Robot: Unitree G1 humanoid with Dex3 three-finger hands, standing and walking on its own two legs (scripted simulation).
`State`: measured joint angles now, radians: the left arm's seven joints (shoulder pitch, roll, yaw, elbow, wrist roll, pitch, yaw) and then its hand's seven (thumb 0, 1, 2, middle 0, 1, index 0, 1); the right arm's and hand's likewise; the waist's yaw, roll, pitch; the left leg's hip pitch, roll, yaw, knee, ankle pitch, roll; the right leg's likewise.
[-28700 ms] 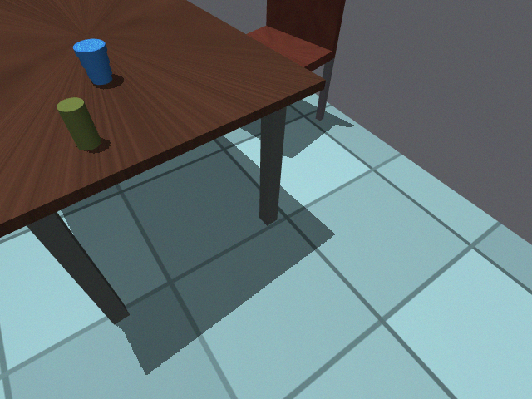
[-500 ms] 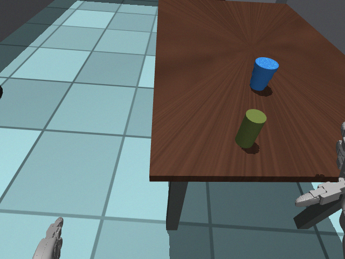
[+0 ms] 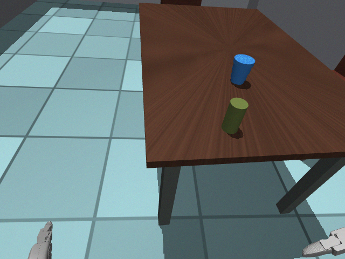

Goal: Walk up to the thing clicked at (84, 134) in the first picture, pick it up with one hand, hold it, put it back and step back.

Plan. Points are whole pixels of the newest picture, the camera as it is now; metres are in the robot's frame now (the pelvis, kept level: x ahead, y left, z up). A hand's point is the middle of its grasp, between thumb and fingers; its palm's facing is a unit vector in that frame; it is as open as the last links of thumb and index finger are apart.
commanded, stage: sink last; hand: right
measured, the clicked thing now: (234, 116) +0.52 -0.22 +0.04
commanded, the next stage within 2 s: home in 0.08 s
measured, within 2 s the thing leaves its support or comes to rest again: neither
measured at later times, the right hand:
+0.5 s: hand (297, 233) +0.16 -0.25 +0.05, palm faces +0.27 +0.90 -0.34, open 17.5 cm
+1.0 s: hand (240, 239) +0.20 -0.19 -0.09, palm faces +0.08 +0.97 -0.24, open 17.5 cm
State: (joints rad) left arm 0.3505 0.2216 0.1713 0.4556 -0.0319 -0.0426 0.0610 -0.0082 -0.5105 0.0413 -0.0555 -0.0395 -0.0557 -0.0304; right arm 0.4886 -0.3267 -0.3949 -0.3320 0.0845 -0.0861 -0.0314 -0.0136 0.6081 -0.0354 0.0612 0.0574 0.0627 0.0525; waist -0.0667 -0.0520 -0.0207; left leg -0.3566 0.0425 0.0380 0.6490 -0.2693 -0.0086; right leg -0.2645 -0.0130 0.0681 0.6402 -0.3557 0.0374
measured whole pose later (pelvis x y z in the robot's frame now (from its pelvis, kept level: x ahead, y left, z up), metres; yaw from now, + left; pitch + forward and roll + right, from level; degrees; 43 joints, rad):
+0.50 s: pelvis -0.01 -0.01 +0.01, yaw +1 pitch -2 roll +0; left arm 0.27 0.15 0.03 0.54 0.00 -0.17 0.04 -0.01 0.08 0.52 -0.14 -0.19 -0.14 -0.19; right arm 0.50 -0.25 -0.23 -0.05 0.04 -0.24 -0.01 -0.01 0.56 -0.05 0.05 0.05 0.06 0.05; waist -0.04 -0.03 0.05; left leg -0.32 0.05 0.02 0.56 -0.20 -0.02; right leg -0.24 -0.01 0.05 0.58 -0.30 0.03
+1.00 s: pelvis +0.02 -0.01 +0.01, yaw +2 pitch +2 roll +1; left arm 0.22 0.19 0.00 0.68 0.02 -0.14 0.06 0.01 0.88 0.90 -0.20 -0.29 -0.20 -0.29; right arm 0.28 -0.17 -0.03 0.47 -0.01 -0.10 -0.09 -0.01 0.55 -0.05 0.06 0.05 0.06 0.05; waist 0.00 -0.01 0.03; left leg -0.36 0.03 0.02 0.58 -0.25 -0.02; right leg -0.27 -0.03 0.04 0.61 -0.37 0.03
